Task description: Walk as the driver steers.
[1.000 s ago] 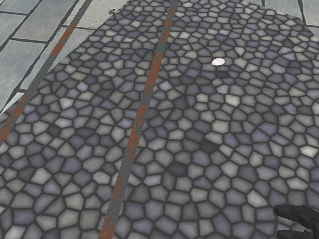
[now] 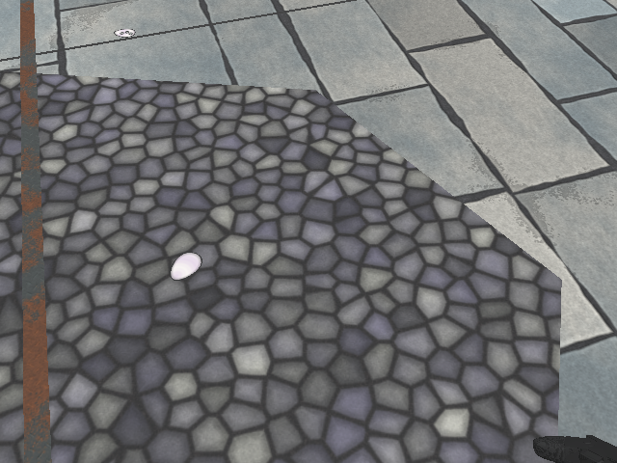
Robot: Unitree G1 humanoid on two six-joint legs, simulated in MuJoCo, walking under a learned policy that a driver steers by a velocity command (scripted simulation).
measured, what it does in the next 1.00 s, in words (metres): walks ahead: right foot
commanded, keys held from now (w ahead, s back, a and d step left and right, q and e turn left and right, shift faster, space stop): w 0.58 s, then w+q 0.42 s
